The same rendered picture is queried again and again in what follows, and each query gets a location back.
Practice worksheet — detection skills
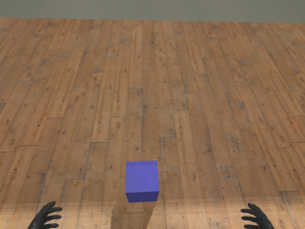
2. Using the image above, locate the carton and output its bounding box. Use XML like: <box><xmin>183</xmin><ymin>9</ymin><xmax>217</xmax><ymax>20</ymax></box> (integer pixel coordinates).
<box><xmin>125</xmin><ymin>160</ymin><xmax>160</xmax><ymax>203</ymax></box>

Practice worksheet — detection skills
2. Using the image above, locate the robot right hand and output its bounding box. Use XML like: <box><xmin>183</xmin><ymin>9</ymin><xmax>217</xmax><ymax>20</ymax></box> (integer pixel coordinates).
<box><xmin>240</xmin><ymin>203</ymin><xmax>275</xmax><ymax>229</ymax></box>

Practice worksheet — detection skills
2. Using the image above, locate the robot left hand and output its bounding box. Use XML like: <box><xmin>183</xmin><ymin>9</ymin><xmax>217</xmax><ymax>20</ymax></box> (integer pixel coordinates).
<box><xmin>28</xmin><ymin>201</ymin><xmax>63</xmax><ymax>229</ymax></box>

